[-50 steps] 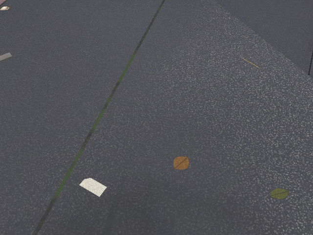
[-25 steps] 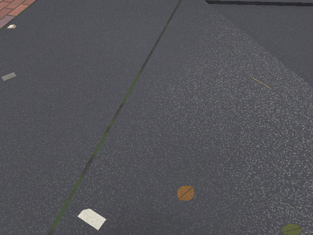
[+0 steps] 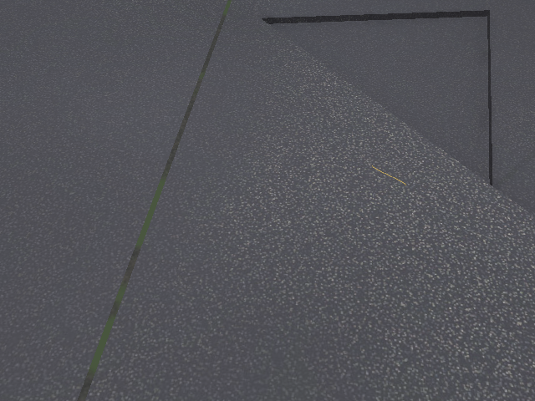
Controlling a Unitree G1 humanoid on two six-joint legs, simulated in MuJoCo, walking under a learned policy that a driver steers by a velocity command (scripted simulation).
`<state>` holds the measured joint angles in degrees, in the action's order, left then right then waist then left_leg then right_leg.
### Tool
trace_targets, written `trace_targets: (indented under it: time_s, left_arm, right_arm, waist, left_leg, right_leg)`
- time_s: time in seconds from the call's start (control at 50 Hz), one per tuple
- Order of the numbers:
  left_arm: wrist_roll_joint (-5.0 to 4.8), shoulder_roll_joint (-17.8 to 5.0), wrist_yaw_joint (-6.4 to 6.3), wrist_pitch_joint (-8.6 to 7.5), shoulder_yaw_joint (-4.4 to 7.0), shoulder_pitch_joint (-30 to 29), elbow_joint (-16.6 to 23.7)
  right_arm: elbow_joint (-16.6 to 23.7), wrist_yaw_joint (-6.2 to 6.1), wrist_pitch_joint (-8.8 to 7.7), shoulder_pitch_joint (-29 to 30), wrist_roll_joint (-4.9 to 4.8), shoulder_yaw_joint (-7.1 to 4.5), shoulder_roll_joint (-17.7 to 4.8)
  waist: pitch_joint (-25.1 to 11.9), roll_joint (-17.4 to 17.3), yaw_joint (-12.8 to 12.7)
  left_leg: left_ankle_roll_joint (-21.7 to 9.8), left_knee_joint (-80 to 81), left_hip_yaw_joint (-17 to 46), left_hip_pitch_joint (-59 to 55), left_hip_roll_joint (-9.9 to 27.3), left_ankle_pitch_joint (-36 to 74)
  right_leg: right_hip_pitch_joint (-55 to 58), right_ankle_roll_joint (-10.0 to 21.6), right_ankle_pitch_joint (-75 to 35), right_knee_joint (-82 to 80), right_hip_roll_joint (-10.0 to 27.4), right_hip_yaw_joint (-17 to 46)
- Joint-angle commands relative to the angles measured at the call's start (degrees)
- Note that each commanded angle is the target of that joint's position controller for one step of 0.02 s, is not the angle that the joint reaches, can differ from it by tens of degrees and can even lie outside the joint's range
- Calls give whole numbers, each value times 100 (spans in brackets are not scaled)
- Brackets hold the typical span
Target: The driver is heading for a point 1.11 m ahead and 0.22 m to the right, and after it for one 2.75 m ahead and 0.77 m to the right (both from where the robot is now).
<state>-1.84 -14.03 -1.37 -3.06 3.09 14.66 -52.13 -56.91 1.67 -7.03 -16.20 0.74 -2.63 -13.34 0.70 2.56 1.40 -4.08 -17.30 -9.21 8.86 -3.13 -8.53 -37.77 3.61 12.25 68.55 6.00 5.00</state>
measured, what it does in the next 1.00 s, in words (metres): walks ahead, turning right: right foot, then left foot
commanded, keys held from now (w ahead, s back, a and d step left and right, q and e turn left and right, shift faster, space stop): w+e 0.64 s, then w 0.08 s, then w+q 0.28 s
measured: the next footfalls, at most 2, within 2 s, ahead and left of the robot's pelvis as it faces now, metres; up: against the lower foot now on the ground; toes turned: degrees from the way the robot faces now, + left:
right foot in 0.32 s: +0.33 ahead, -0.18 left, +0.00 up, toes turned -14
left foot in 0.84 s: +0.67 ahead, -0.10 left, +0.00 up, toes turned -25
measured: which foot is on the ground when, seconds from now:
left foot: down 0.00-0.34, up 0.36-0.82, down 0.84-1.00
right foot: up 0.00-0.30, down 0.32-0.84, up 0.86-1.00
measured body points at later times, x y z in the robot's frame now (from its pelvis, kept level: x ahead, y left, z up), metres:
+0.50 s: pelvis +0.27 -0.10 -0.01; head +0.30 -0.12 +0.44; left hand +0.44 +0.13 -0.12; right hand +0.33 -0.40 -0.12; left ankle +0.28 +0.08 -0.65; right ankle +0.29 -0.17 -0.74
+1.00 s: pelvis +0.57 -0.14 +0.00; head +0.59 -0.14 +0.44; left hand +0.77 +0.06 -0.12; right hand +0.56 -0.43 -0.12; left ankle +0.64 -0.08 -0.74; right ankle +0.45 -0.24 -0.66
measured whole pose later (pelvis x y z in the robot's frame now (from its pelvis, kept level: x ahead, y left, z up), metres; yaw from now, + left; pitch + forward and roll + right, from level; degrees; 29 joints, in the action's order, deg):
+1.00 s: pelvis +0.57 -0.14 +0.00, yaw -21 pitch +2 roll +0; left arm 0.4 -15.1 -0.2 -5.3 2.7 15.1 -42.4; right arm -45.7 2.3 -5.7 -14.7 -0.4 -3.1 -15.4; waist 0.7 1.4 1.0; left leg -4.6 -24.4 1.4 17.9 -5.2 -8.4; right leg -25.8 2.1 19.6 65.6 0.0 3.3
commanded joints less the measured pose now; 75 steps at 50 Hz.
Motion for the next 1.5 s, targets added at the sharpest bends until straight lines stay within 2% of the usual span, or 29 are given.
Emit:
trace_targets:
  time_s: [0.02,0.22,0.28,0.32,0.34,0.36,0.38,0.4,0.42,0.46,0.54,0.64,0.76,0.82,0.84,0.86,0.88,0.9,0.92,0.96,1.02,1.12,1.24,1.32,1.34,1.36,1.38,1.42,1.5]
  left_arm:
    - [59,-188,-6,53,88,370,246]
    - [58,-35,413,-66,-20,-1479,1138]
    - [44,-277,490,-41,92,-1167,1301]
    - [17,-861,444,-33,426,434,943]
    - [18,-1543,298,16,653,1272,793]
    - [55,-1937,296,-42,660,946,1001]
    - [119,-1411,333,-95,512,1151,996]
    - [150,-1071,322,-142,423,949,979]
    - [109,-869,331,-162,356,477,1080]
    - [152,-569,308,-166,242,-140,1303]
    - [94,-893,181,-216,318,96,1291]
    - [62,-954,69,-147,338,497,1230]
    - [88,-887,33,-122,303,811,985]
    - [138,-923,30,-53,293,622,995]
    - [191,-820,37,-47,228,543,1060]
    - [282,-572,36,-89,128,971,1118]
    - [145,-328,87,-185,45,1547,1067]
    - [63,-803,107,-258,102,1013,1126]
    - [48,-958,127,-312,134,234,1310]
    - [248,-819,107,-385,138,-185,1466]
    - [297,-593,80,-345,120,-40,1524]
    - [261,-369,53,-319,26,-982,1783]
    - [144,-454,205,-454,53,-1856,2004]
    - [138,-815,167,-547,254,-992,1831]
    - [218,-1085,110,-553,349,-146,1735]
    - [301,-1565,65,-484,462,592,1641]
    - [192,-1390,124,-412,446,791,1471]
    - [175,-686,121,-358,250,222,1568]
    - [260,-538,170,-370,176,-462,1470]
  right_arm:
    - [289,-98,-112,389,44,-83,-576]
    - [143,-288,191,-471,-119,-181,-1051]
    - [263,-293,303,-236,-156,-250,-1240]
    - [394,-320,383,-27,-159,-238,-1234]
    - [598,-306,319,-122,-25,-140,-995]
    - [922,-213,67,-460,-19,68,-282]
    - [1052,-127,-195,238,-243,-54,-870]
    - [1203,-99,-282,585,-384,-72,-911]
    - [1160,-137,-289,603,-278,-63,-856]
    - [1108,-164,-126,427,-137,-160,-921]
    - [1358,-192,87,742,21,-153,-694]
    - [1704,-156,37,1833,-40,-71,-516]
    - [1857,16,-105,2054,-90,-105,-746]
    - [1662,14,-134,1266,-79,-224,-986]
    - [1485,5,-133,447,-35,-295,-1173]
    - [1385,19,-112,-445,-1,-387,-1550]
    - [1174,99,-51,-789,-88,-427,-1632]
    - [1243,107,-29,-590,-263,-314,-1181]
    - [1383,77,25,-152,-231,-247,-967]
    - [1518,64,81,183,-122,-189,-870]
    - [1523,2,96,120,-130,-169,-827]
    - [1420,-173,188,-342,-222,-266,-1101]
    - [1332,-256,368,-836,-265,-253,-1044]
    - [1510,-287,435,-464,-259,-264,-978]
    - [1655,-259,403,-286,-189,-175,-715]
    - [1763,-266,341,-894,-197,-51,-289]
    - [1835,-258,307,-1223,-308,-50,-568]
    - [1810,-244,389,-394,-275,-215,-1088]
    - [1966,-191,548,-178,-202,-244,-702]
  waist:
    - [300,-548,-323]
    - [585,-378,323]
    - [235,-682,-23]
    - [-684,-614,-897]
    - [-1257,322,-1102]
    - [-1972,1422,-442]
    - [-2097,681,-868]
    - [-1382,531,-769]
    - [-907,-165,-462]
    - [-601,-191,-62]
    - [-318,-209,-2]
    - [-85,210,-404]
    - [-1,420,-533]
    - [-345,474,-121]
    - [-993,308,228]
    - [-1875,-733,301]
    - [-2106,-2257,102]
    - [-1419,-1537,258]
    - [-649,-857,304]
    - [-183,-241,38]
    - [-323,-683,-177]
    - [-176,-686,92]
    - [-99,-823,346]
    - [-432,-1006,-261]
    - [-1109,-695,-681]
    - [-1919,633,-613]
    - [-2013,1604,-506]
    - [-579,298,-559]
    - [74,344,-74]
  left_leg:
    - [-795,1252,840,568,1708,527]
    - [-524,708,46,-1283,2062,1068]
    - [-318,-286,-260,-1436,2088,3433]
    - [-12,-2572,-555,-793,1708,4492]
    - [285,-4578,-573,872,1375,2165]
    - [559,-6490,432,3128,46,-2300]
    - [360,-6765,1489,3723,300,-2157]
    - [191,-6532,1415,4059,553,-1702]
    - [161,-5977,1408,3745,838,-1246]
    - [228,-5225,1420,2934,1120,-877]
    - [603,-4101,1228,2859,968,-213]
    - [653,-1867,1141,2552,523,1317]
    - [286,-1136,1171,2467,513,1138]
    - [-128,-867,766,1473,220,592]
    - [-418,-1072,1098,220,512,910]
    - [-1086,-1236,2736,-1706,1526,1089]
    - [-1764,-223,5195,-2944,2342,-374]
    - [-1504,98,5411,-2617,2245,-1593]
    - [-1241,179,4604,-1760,2028,-1388]
    - [-1134,349,3743,-599,1606,-140]
    - [-1144,505,3096,-163,1229,881]
    - [-969,512,2629,255,994,1204]
    - [-768,12,3084,32,1014,677]
    - [-465,-933,3341,58,813,1026]
    - [-271,-2181,2984,651,560,760]
    - [107,-3971,2147,2345,-205,-1219]
    - [195,-5066,1917,3527,20,-2629]
    - [301,-5600,1800,3784,526,-1633]
    - [503,-5066,1482,2999,784,-1077]
  right_leg:
    - [-245,-87,-767,-295,262,320]
    - [-743,12,-1004,-2850,90,-616]
    - [236,307,-116,-3049,-382,-1125]
    - [2550,685,-387,-3569,-1011,-1302]
    - [4339,1099,-454,-3747,72,457]
    - [5888,2249,388,-4870,1387,4044]
    - [5979,2043,284,-5319,1391,4133]
    - [5470,1753,-222,-5163,1181,3133]
    - [4511,1509,-879,-5143,894,2312]
    - [3308,1283,-1537,-5355,503,1547]
    - [2649,1346,-2243,-5615,258,1064]
    - [2501,965,-1347,-5501,-87,855]
    - [3506,832,-1299,-5022,472,1295]
    - [3893,600,-3390,-4087,305,983]
    - [3525,445,-3609,-2985,27,691]
    - [2077,135,-1872,-1111,-577,332]
    - [153,-215,1848,364,-1215,153]
    - [-602,-118,1779,815,-818,462]
    - [-770,-83,1206,683,-583,309]
    - [-379,-122,604,-61,-268,150]
    - [119,-314,450,-915,-180,-26]
    - [330,-588,-863,-2687,-398,-150]
    - [960,-559,-1307,-3958,-776,-82]
    - [2517,-197,-980,-4649,-670,-73]
    - [3884,171,-912,-4448,95,527]
    - [5884,938,-772,-4410,1380,2342]
    - [6050,1391,504,-4836,2045,3982]
    - [4551,925,692,-5131,1439,2482]
    - [2865,754,-2378,-5521,799,597]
